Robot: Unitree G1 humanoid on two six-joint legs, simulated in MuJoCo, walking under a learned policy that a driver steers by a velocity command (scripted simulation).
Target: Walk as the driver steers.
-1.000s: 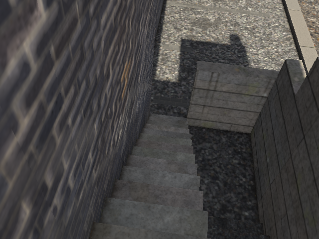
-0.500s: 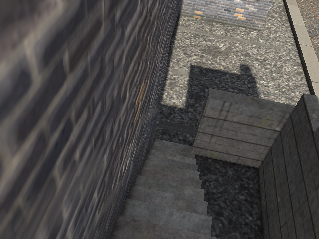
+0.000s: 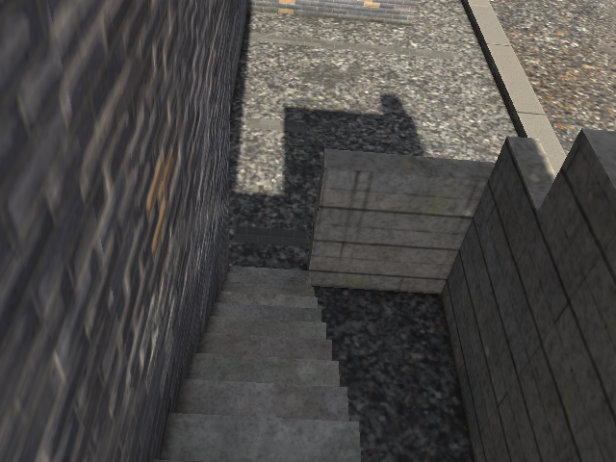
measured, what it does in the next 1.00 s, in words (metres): goes down: right foot 0.20 m lower, then left foot 0.19 m lower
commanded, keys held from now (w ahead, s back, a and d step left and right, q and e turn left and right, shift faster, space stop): w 1.00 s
